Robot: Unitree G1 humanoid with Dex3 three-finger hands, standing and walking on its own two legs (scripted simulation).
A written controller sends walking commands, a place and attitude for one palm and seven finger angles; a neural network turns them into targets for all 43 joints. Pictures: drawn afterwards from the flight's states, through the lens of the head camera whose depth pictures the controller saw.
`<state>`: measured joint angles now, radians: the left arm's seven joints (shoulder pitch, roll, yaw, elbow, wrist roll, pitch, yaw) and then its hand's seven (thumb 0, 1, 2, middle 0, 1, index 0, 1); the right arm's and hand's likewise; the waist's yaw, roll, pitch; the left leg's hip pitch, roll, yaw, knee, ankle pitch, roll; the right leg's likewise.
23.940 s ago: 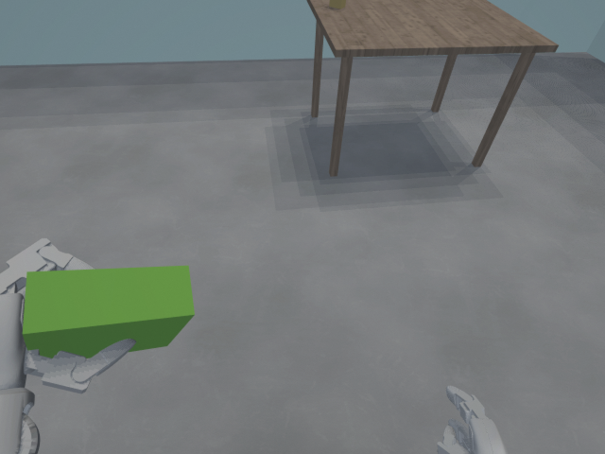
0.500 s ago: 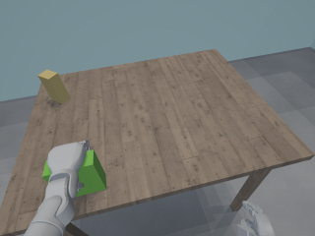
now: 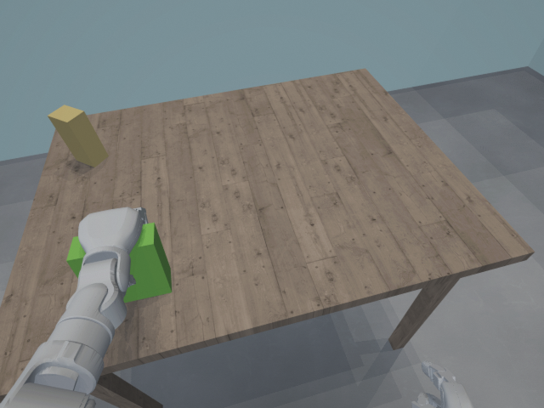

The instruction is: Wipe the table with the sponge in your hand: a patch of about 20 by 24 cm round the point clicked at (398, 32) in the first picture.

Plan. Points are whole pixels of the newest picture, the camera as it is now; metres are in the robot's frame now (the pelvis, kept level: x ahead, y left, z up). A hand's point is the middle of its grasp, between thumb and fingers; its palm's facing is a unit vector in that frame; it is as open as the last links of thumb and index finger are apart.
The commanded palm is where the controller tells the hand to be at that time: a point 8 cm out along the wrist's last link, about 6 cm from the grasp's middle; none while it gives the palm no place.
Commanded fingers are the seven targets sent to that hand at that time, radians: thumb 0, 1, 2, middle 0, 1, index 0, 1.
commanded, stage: wipe forward along the first lane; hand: left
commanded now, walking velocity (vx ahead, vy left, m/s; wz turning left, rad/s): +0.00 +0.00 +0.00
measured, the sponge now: (129, 274) +0.32 +0.29 -0.03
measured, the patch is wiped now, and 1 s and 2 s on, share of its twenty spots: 0.20 0.40 0.45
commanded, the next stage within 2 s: slide across to the middle lane in 1.14 s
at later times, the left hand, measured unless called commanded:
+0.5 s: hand (123, 228) +0.39 +0.31 +0.02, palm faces -0.14 +0.03 -0.99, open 9.6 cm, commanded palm +0.37 +0.30 +0.05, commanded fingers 0.00 0.10 1.30 -1.20 -1.60 -1.20 -1.60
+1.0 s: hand (120, 208) +0.43 +0.34 +0.02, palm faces -0.15 +0.04 -0.99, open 9.6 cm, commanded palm +0.42 +0.32 +0.05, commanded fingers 0.00 0.10 1.30 -1.20 -1.60 -1.20 -1.60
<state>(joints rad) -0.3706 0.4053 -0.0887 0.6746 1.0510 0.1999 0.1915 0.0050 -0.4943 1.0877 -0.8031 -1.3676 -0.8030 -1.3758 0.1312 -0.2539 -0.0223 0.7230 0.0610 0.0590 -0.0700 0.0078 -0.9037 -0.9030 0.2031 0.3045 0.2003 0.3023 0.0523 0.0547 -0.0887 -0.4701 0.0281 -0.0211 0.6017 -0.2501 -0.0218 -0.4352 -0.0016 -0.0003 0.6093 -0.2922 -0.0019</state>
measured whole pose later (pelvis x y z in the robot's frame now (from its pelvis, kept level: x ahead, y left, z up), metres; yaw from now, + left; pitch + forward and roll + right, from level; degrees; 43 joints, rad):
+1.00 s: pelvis +0.00 +0.02 -0.01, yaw -1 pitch +16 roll -2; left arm -0.73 0.57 0.00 1.08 1.09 0.10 0.23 0.02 -0.54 1.15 -0.82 -1.36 -0.81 -1.39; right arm 0.27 -0.27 -0.04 0.74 0.05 0.09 -0.04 0.00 -0.90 -0.90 0.20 0.30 0.20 0.30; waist -0.05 0.03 -0.14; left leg -0.71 0.04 -0.01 0.73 -0.29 0.00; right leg -0.65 0.01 0.01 0.67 -0.30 0.02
